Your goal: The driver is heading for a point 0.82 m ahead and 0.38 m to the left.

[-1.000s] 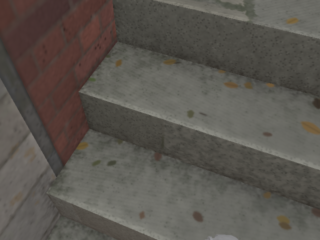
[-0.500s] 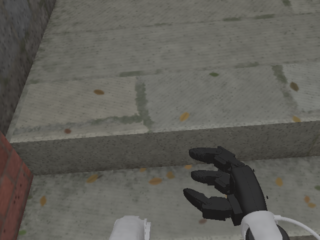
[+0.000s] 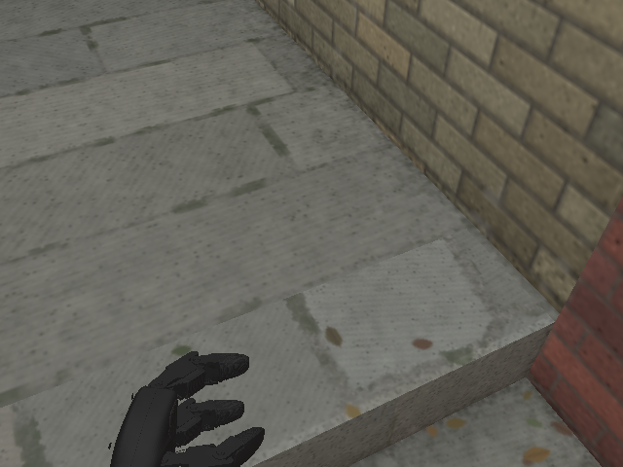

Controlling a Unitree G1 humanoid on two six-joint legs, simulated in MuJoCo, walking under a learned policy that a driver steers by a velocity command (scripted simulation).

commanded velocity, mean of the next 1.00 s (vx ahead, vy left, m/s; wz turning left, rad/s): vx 1.00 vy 0.00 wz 0.85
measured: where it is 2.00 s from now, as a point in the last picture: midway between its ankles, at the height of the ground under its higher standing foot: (59, 264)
